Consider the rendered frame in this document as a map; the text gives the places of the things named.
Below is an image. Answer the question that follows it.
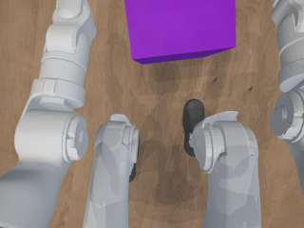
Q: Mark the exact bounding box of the robot left upper arm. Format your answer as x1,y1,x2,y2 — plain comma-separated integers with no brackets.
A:
0,108,89,228

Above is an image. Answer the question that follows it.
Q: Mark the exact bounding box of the robot left forearm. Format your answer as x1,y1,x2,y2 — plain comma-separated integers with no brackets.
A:
14,0,97,152

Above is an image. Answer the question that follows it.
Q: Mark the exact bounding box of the carton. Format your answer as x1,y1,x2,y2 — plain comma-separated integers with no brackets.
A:
124,0,237,65

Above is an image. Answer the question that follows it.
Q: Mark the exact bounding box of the robot right forearm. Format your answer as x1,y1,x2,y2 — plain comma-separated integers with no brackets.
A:
271,0,304,92

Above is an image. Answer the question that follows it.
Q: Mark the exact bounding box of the robot right foot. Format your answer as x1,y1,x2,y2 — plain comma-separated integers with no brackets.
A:
182,99,205,157

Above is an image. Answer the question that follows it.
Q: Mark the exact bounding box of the robot right upper arm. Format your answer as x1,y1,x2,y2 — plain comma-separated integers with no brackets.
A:
270,88,304,197

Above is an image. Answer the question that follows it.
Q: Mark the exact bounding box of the robot left thigh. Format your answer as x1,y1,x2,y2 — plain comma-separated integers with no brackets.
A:
83,121,139,228

